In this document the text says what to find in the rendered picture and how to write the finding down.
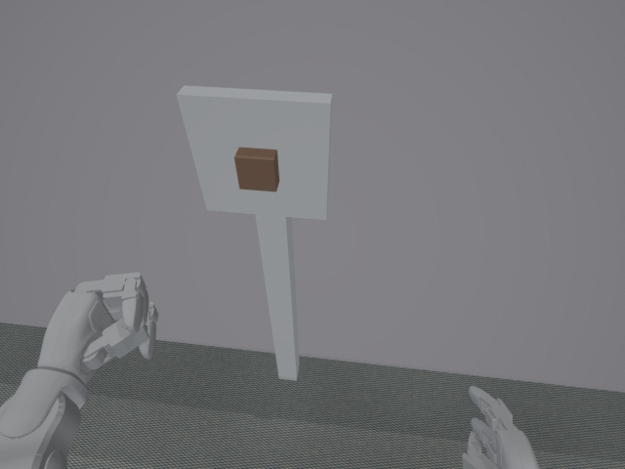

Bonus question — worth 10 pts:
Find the robot right hand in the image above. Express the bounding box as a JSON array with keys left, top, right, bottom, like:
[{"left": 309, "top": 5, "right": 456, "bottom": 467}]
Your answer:
[{"left": 462, "top": 386, "right": 540, "bottom": 469}]

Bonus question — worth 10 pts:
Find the robot left hand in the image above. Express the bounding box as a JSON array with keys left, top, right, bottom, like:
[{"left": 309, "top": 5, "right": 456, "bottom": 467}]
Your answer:
[{"left": 37, "top": 273, "right": 159, "bottom": 385}]

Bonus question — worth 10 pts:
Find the button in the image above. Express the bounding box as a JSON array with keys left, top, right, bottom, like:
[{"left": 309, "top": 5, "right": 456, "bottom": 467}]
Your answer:
[{"left": 234, "top": 148, "right": 279, "bottom": 192}]

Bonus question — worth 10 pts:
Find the robot left forearm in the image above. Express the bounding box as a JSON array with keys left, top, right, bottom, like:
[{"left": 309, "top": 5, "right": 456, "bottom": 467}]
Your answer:
[{"left": 0, "top": 367, "right": 90, "bottom": 469}]

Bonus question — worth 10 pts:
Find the panel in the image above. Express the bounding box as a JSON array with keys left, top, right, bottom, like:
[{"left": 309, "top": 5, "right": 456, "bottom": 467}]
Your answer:
[{"left": 177, "top": 85, "right": 332, "bottom": 381}]

